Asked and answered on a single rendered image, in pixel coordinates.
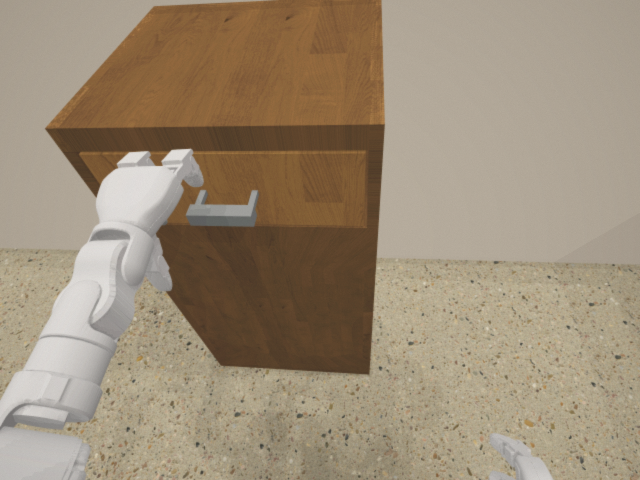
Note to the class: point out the left robot forearm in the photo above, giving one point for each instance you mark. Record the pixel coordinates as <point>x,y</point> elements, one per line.
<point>61,380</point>

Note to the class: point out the left robot hand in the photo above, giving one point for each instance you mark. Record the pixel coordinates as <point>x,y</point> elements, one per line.
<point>144,195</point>

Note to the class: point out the robot left upper arm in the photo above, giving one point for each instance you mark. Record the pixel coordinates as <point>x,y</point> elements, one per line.
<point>35,455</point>

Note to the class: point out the handle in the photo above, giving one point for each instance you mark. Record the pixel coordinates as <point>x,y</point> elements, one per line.
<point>201,214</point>

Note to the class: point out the drawer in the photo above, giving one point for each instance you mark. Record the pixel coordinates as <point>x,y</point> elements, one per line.
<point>295,187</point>

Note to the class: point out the right robot hand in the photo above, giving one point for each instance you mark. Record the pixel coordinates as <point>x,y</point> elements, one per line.
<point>518,455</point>

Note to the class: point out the cabinet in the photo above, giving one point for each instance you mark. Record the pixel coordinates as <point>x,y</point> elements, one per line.
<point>278,75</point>

